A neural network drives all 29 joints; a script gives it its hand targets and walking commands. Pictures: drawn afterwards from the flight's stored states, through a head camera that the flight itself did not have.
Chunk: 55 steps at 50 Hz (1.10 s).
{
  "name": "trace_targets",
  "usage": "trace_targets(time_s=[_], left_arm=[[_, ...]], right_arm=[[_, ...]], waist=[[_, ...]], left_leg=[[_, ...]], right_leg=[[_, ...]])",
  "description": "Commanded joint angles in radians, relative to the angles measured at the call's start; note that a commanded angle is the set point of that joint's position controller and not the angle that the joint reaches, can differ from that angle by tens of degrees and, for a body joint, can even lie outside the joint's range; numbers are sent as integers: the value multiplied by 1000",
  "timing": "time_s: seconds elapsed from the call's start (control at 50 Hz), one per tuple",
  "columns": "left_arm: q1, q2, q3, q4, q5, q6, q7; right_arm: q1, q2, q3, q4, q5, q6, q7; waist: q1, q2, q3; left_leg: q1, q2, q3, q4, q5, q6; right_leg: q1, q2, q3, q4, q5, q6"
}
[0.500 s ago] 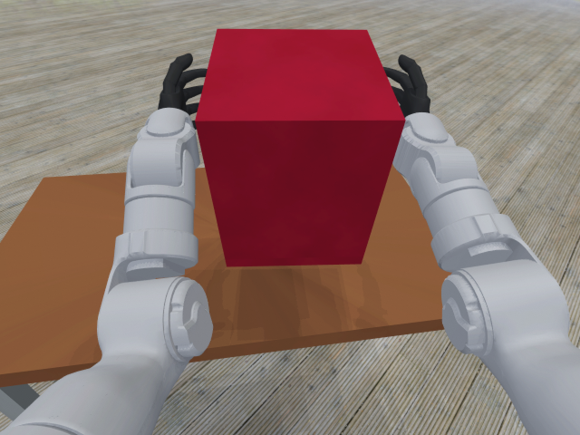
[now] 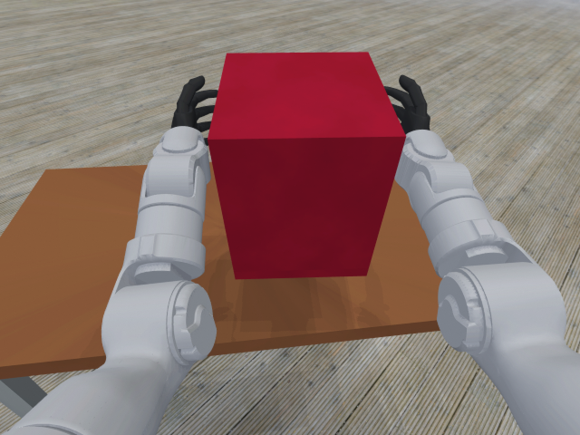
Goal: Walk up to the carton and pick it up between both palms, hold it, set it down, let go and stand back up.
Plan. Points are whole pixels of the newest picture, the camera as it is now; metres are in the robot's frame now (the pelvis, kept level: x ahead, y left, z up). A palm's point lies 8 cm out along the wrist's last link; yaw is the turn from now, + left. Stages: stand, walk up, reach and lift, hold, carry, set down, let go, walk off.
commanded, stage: set down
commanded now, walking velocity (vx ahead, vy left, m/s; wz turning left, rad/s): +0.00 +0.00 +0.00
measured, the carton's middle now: (299, 169) +0.43 -0.02 +0.18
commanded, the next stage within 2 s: none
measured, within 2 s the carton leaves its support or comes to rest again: neither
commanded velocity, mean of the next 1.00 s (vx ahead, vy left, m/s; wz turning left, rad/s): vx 0.00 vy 0.00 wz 0.00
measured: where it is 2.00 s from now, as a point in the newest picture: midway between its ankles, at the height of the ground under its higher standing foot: outside the picture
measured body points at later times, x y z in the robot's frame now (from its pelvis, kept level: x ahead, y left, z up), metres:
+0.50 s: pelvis +0.00 +0.00 +0.00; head -0.03 +0.02 +0.45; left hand +0.44 +0.12 +0.22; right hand +0.43 -0.17 +0.22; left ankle +0.01 +0.13 -0.75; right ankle +0.01 -0.10 -0.75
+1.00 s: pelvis +0.00 -0.01 +0.00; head -0.01 +0.01 +0.45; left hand +0.45 +0.11 +0.19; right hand +0.43 -0.18 +0.18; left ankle +0.01 +0.13 -0.75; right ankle +0.01 -0.10 -0.75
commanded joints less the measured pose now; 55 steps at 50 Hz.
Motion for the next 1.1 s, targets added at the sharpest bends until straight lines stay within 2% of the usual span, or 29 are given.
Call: trace_targets(time_s=[0.0,0.22,0.56,1.08], left_arm=[[-684,-578,-311,-94,-102,-70,-101],[-651,-561,-260,-43,-70,-94,-96],[-610,-585,-262,-34,-47,-135,-82],[-519,-576,-201,-18,18,-186,-66]], right_arm=[[-741,502,154,-209,21,-46,121],[-712,513,115,-172,-31,-62,149],[-655,498,46,-149,-118,-111,191],[-554,496,-37,-143,-264,-172,253]], waist=[[-7,81,-459],[18,43,-453],[18,59,-476],[48,36,-512]], left_leg=[[214,-38,46,15,263,-36],[161,-45,56,-7,211,-15],[187,-34,67,-1,229,-31],[130,-24,92,-17,214,-16]], right_leg=[[38,31,-44,3,227,70],[58,24,-37,17,266,80],[26,20,-53,30,293,74],[29,5,-53,60,365,83]])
